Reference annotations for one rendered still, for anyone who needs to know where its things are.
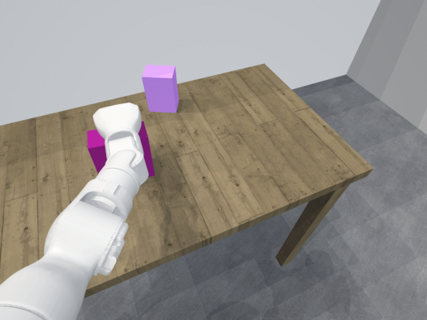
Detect table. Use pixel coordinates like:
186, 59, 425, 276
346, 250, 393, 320
0, 64, 373, 298

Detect left robot upper arm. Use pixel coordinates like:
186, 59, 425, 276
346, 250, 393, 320
0, 201, 129, 320

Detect robot left hand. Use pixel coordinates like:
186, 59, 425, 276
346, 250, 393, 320
93, 103, 141, 139

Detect sponge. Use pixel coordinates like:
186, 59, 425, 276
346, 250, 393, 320
87, 121, 155, 177

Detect robot left forearm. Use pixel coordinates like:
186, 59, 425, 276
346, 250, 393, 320
44, 128, 149, 255

